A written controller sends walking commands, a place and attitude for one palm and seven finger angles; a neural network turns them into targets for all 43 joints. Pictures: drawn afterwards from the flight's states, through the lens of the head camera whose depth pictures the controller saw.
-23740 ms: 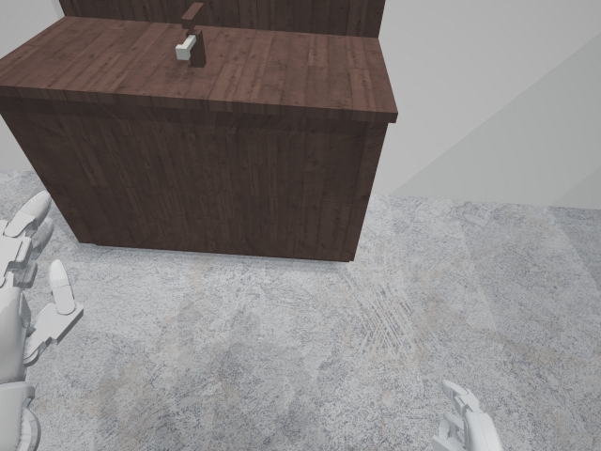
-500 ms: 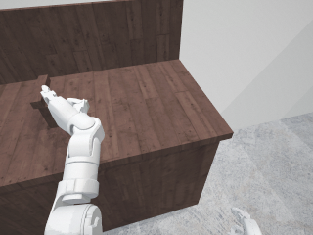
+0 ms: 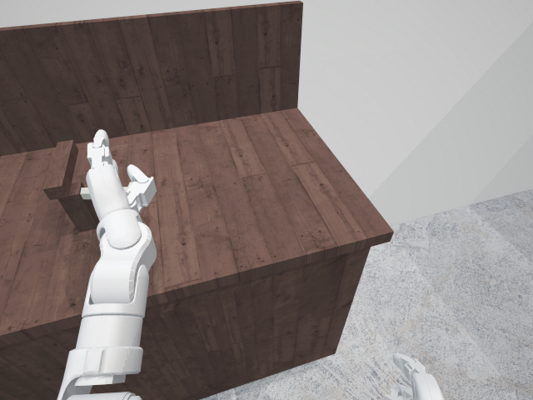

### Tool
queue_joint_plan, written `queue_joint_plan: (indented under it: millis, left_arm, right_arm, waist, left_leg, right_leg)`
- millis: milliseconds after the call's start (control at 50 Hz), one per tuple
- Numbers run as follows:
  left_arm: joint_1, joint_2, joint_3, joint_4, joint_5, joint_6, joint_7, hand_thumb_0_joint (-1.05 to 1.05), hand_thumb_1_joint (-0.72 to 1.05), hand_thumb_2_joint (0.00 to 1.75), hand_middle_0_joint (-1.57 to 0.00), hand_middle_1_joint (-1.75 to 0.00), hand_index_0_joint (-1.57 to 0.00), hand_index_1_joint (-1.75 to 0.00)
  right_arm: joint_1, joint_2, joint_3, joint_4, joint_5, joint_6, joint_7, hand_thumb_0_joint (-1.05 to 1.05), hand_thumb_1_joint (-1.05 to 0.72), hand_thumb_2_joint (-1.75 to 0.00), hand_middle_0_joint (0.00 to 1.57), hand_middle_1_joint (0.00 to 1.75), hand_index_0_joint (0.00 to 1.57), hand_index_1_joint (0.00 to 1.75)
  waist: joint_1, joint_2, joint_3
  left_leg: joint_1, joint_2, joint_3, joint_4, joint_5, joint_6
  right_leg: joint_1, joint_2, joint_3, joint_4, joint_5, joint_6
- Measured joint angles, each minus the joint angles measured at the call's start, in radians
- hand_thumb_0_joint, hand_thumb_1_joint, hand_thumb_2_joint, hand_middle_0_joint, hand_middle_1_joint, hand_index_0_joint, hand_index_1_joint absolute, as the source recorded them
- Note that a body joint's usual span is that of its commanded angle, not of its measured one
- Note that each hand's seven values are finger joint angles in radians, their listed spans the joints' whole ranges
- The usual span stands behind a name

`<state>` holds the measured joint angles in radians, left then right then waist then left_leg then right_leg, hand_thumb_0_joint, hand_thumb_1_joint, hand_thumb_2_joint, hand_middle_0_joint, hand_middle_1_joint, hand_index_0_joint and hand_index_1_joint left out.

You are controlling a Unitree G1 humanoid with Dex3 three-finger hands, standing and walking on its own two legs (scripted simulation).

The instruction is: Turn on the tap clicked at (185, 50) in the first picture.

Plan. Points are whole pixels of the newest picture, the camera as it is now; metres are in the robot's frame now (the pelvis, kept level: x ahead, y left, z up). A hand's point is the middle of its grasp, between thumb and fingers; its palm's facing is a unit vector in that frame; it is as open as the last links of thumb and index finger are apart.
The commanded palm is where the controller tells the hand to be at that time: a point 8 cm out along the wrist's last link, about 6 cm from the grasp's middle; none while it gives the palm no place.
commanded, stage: draw the hand back beside the body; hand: left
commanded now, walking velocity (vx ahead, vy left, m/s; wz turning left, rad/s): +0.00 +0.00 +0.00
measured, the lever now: (136, 192) +0.43 +0.28 +0.09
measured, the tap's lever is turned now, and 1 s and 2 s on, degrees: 74 74 74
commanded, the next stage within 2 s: step back with the hand held close in 1.32 s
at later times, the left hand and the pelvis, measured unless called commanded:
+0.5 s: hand (114, 246) +0.25 +0.22 +0.16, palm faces +0.29 -0.93 -0.23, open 7.6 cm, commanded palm +0.21 +0.27 +0.17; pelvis -0.03 +0.01 +0.01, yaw -1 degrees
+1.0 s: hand (65, 290) +0.19 +0.25 +0.16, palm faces +0.35 -0.89 -0.30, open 7.4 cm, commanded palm +0.15 +0.29 +0.17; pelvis -0.02 +0.02 +0.01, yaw -1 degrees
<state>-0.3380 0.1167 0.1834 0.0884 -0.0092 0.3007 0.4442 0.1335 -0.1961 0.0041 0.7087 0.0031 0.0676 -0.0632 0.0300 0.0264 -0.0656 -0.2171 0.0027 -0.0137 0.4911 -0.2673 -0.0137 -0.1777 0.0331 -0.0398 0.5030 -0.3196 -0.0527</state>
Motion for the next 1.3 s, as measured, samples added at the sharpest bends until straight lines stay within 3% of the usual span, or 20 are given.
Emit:
queue_joint_plan:
  millis: [80,160,220,320,420,560,780,940,1080,1300]
  left_arm:
    - [0.126,0.054,0.001,-0.078,-0.087,0.001,-0.162,0.02,0.90,0.90,-0.15,-0.16,-0.16,-0.16]
    - [0.285,0.152,0.017,-0.072,-0.097,-0.127,-0.265,0.02,0.90,0.90,-0.16,-0.17,-0.17,-0.17]
    - [0.354,0.188,0.017,-0.107,-0.086,-0.198,-0.291,0.02,0.90,0.90,-0.17,-0.18,-0.17,-0.18]
    - [0.359,0.184,-0.028,-0.171,-0.073,-0.314,-0.296,0.02,0.90,0.90,-0.17,-0.19,-0.17,-0.19]
    - [0.344,0.186,-0.035,-0.154,-0.071,-0.386,-0.318,0.02,0.90,0.90,-0.17,-0.21,-0.17,-0.21]
    - [0.452,0.181,-0.018,-0.167,-0.074,-0.399,-0.349,0.02,0.90,0.90,-0.18,-0.23,-0.18,-0.23]
    - [0.562,0.195,0.033,-0.286,-0.067,-0.431,-0.341,0.02,0.90,0.90,-0.19,-0.26,-0.20,-0.26]
    - [0.676,0.189,0.026,-0.378,-0.063,-0.434,-0.347,0.02,0.90,0.90,-0.20,-0.29,-0.20,-0.28]
    - [0.750,0.211,0.068,-0.445,-0.064,-0.434,-0.346,0.02,0.90,0.90,-0.21,-0.30,-0.21,-0.29]
    - [0.722,0.191,0.059,-0.432,-0.063,-0.424,-0.336,0.02,0.90,0.90,-0.20,-0.30,-0.21,-0.30]
  right_arm:
    - [0.014,-0.016,0.011,-0.024,0.023,0.013,-0.023,0.02,-0.90,-0.90,0.20,0.30,0.20,0.30]
    - [0.023,-0.025,0.011,-0.057,0.017,-0.015,-0.007,0.02,-0.90,-0.90,0.20,0.30,0.20,0.30]
    - [0.039,-0.041,0.000,-0.073,0.016,-0.057,-0.002,0.02,-0.90,-0.90,0.20,0.30,0.20,0.30]
    - [0.044,-0.064,-0.005,-0.056,0.010,-0.110,0.001,0.02,-0.90,-0.90,0.20,0.30,0.20,0.30]
    - [0.013,-0.033,0.012,-0.043,0.012,-0.108,0.005,0.02,-0.90,-0.90,0.20,0.30,0.20,0.30]
    - [0.022,-0.002,0.025,-0.070,0.009,-0.105,0.012,0.02,-0.90,-0.90,0.20,0.30,0.21,0.30]
    - [0.044,-0.026,0.008,-0.049,0.002,-0.127,0.012,0.02,-0.90,-0.90,0.20,0.30,0.20,0.30]
    - [0.034,-0.028,0.000,-0.063,-0.003,-0.144,0.017,0.02,-0.90,-0.90,0.20,0.30,0.20,0.30]
    - [0.030,-0.022,0.000,-0.076,-0.005,-0.154,0.019,0.02,-0.90,-0.90,0.20,0.30,0.20,0.30]
    - [0.024,-0.015,0.011,-0.064,-0.006,-0.164,0.012,0.02,-0.90,-0.90,0.20,0.30,0.21,0.30]
  waist:
    - [-0.004,0.001,0.006]
    - [-0.020,0.001,0.027]
    - [-0.005,0.007,0.063]
    - [0.028,0.026,0.103]
    - [0.018,0.020,0.107]
    - [-0.004,0.027,0.102]
    - [0.023,0.027,0.110]
    - [0.023,0.020,0.099]
    - [0.031,0.022,0.094]
    - [0.042,0.023,0.107]
  left_leg:
    - [0.054,0.009,0.014,-0.030,0.006,-0.001]
    - [0.092,0.018,0.023,-0.061,0.021,-0.002]
    - [0.108,0.020,0.020,-0.074,0.034,-0.002]
    - [0.119,0.008,0.003,-0.100,0.066,0.006]
    - [0.122,0.007,0.003,-0.125,0.091,0.009]
    - [0.140,0.014,0.020,-0.141,0.097,0.010]
    - [0.146,0.008,0.014,-0.136,0.092,0.016]
    - [0.149,0.003,0.015,-0.133,0.084,0.020]
    - [0.140,0.005,0.010,-0.113,0.069,0.018]
    - [0.130,0.000,-0.002,-0.101,0.064,0.018]
  right_leg:
    - [0.051,0.008,0.015,-0.035,0.015,0.001]
    - [0.089,0.017,0.025,-0.075,0.039,-0.001]
    - [0.114,0.020,0.022,-0.105,0.060,-0.002]
    - [0.134,0.009,0.005,-0.137,0.088,0.005]
    - [0.136,0.008,0.005,-0.158,0.111,0.008]
    - [0.155,0.014,0.023,-0.190,0.132,0.010]
    - [0.173,0.009,0.016,-0.206,0.135,0.016]
    - [0.173,0.003,0.018,-0.196,0.123,0.020]
    - [0.172,0.006,0.013,-0.188,0.113,0.019]
    - [0.161,0.002,0.000,-0.168,0.098,0.017]
